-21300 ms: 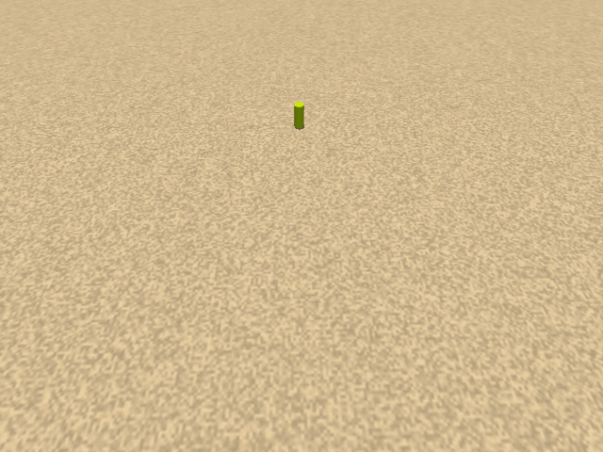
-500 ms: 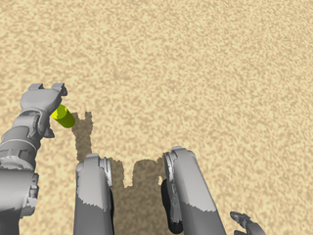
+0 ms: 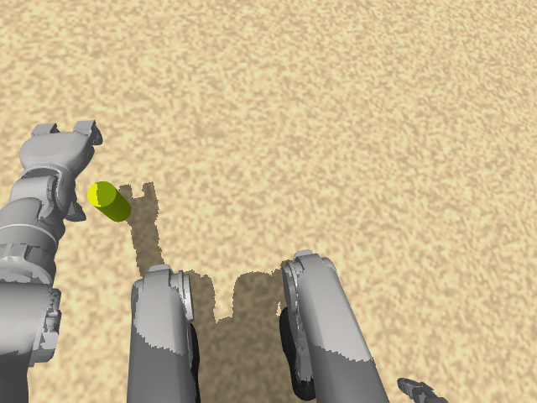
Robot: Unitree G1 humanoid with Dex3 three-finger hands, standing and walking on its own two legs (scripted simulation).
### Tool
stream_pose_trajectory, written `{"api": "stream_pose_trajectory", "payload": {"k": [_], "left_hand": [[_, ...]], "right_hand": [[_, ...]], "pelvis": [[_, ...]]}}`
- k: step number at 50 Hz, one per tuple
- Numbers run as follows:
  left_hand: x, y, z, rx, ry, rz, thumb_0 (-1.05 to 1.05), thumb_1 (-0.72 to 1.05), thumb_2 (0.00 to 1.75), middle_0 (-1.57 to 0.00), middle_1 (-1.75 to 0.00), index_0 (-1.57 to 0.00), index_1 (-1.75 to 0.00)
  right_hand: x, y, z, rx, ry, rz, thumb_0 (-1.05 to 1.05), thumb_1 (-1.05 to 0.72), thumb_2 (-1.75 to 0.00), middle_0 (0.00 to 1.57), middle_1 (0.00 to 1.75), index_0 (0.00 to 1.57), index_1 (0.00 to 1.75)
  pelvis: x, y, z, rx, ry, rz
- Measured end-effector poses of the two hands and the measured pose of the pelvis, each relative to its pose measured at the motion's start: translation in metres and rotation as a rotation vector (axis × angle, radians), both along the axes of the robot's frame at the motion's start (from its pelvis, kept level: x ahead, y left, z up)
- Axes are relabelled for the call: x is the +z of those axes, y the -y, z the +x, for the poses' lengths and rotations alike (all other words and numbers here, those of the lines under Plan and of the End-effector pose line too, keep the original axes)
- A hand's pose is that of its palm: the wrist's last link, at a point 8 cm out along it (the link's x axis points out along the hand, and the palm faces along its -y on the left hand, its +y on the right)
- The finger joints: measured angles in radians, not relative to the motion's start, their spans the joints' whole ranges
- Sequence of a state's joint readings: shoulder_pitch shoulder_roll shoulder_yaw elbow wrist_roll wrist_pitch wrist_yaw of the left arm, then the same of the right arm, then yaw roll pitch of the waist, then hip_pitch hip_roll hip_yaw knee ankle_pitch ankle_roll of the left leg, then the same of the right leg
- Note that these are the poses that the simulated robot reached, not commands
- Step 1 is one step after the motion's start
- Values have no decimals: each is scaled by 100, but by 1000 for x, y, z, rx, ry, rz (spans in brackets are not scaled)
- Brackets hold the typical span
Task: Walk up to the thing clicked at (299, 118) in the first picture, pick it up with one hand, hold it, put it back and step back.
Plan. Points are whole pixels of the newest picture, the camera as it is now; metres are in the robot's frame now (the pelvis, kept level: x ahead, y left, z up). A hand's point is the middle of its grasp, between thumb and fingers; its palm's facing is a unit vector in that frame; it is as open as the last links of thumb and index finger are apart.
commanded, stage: withdraw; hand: left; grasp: from above
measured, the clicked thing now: (111, 203) +0.49 +0.29 -0.37
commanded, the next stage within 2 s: none
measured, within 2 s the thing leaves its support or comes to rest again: neither
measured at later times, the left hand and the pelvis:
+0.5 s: hand (65, 177) +0.46 +0.28 -0.12, palm faces -0.45 -0.05 -0.89, open 14.0 cm; pelvis +0.00 +0.00 -0.01, yaw +0 degrees
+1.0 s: hand (60, 171) +0.47 +0.29 -0.13, palm faces -0.42 -0.04 -0.91, open 14.1 cm; pelvis +0.00 +0.00 -0.01, yaw +0 degrees
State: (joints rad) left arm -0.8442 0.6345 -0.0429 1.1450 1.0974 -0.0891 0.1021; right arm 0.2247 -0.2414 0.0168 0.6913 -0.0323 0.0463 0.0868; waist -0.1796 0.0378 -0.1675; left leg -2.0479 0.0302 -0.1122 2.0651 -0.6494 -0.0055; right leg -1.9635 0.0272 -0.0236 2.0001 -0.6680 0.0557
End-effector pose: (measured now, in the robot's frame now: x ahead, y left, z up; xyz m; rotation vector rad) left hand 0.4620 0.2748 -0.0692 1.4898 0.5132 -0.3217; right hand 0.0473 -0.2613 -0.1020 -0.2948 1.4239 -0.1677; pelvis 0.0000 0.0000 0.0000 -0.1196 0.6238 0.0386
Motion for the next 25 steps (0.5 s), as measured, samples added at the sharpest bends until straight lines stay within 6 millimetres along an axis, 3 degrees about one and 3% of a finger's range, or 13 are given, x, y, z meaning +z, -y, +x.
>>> {"api": "stream_pose_trajectory", "payload": {"k": [5,10,17,25], "left_hand": [[-25,6,-16,-69,-20,-30,0,-43,91,-12,-93,-14,-92],[-40,-2,-11,-83,76,-1,0,-44,91,-12,-94,-14,-92],[-19,-19,10,24,191,66,0,-48,95,-10,-96,-11,-95],[2,-9,3,38,57,44,0,-48,95,-9,-97,-11,-95]], "right_hand": [[2,7,6,45,5,-23,0,-91,-89,21,30,20,30],[-13,18,13,90,20,-57,0,-91,-90,21,30,20,30],[-26,17,18,79,53,-59,0,-92,-90,20,30,20,30],[-11,1,9,16,37,-4,0,-91,-90,21,30,20,30]], "pelvis": [[-5,1,-1,2,0,1],[-24,3,-5,5,6,0],[-34,3,-10,4,8,-1],[-9,1,-5,2,0,-2]]}}
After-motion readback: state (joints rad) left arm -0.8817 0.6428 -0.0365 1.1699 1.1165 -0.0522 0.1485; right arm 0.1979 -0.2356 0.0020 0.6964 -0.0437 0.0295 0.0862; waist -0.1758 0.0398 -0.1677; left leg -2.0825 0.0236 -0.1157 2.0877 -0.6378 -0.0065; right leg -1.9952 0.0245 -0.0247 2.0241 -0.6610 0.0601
